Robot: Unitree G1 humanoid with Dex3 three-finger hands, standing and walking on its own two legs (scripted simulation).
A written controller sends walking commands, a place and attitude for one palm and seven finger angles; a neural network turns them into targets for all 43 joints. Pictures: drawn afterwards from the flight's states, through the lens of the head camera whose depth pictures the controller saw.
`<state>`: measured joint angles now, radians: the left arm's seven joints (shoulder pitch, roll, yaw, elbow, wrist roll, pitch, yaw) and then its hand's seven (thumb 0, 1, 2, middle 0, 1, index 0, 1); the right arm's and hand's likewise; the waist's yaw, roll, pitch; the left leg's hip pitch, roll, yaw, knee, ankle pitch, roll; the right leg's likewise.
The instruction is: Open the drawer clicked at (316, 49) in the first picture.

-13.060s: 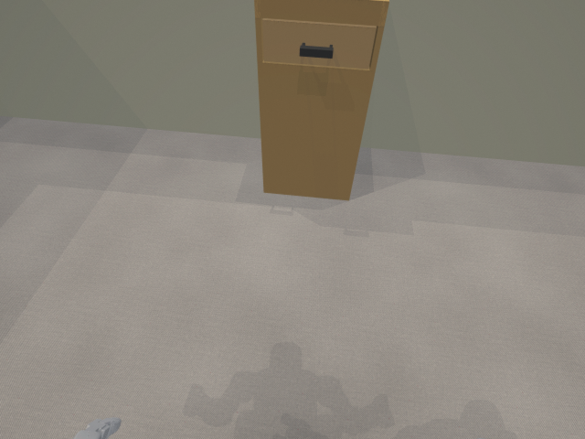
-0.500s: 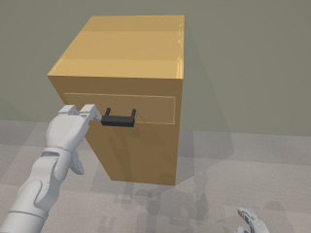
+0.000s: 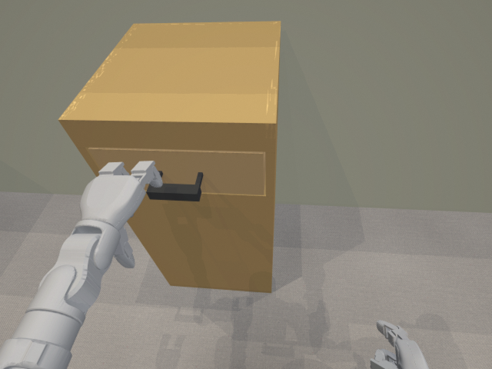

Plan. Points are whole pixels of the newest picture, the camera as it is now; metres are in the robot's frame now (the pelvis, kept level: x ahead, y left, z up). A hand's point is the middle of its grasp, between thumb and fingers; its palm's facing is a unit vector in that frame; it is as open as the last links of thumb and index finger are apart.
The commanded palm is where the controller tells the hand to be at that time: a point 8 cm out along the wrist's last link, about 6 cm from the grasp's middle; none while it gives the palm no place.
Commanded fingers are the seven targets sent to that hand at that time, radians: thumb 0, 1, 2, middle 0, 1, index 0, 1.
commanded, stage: move the hooked fingers above the handle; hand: left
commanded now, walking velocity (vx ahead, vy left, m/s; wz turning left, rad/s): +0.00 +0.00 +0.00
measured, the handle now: (176, 184) +0.48 +0.22 -0.03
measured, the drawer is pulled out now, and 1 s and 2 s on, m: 0.00 0.00 0.00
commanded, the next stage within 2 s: none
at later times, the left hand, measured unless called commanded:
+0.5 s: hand (146, 200) +0.38 +0.23 +0.05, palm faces -0.02 -0.07 -1.00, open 13.8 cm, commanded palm +0.36 +0.24 +0.11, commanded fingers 0.00 -0.50 0.30 -0.30 -1.20 -0.30 -1.20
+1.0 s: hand (166, 186) +0.43 +0.21 +0.03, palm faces -0.05 -0.05 -1.00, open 13.8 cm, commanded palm +0.41 +0.22 +0.09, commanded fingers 0.00 -0.50 0.30 -0.30 -1.20 -0.30 -1.20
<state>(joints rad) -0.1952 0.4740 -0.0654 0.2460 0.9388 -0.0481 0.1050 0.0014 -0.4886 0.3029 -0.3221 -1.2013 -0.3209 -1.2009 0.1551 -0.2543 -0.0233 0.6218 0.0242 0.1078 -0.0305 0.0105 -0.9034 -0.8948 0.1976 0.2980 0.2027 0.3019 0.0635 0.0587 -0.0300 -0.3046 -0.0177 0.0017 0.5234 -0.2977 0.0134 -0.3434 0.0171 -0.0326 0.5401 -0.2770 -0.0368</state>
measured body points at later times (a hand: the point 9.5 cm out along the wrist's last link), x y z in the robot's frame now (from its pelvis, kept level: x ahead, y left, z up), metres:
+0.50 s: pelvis +0.01 +0.01 +0.00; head +0.04 -0.02 +0.44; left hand +0.37 +0.23 +0.10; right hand +0.14 -0.25 -0.13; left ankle -0.02 +0.11 -0.73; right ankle +0.00 -0.09 -0.73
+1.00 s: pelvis +0.01 +0.01 -0.01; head +0.06 -0.01 +0.44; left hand +0.42 +0.21 +0.08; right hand +0.10 -0.25 -0.14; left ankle -0.02 +0.11 -0.73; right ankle +0.00 -0.09 -0.73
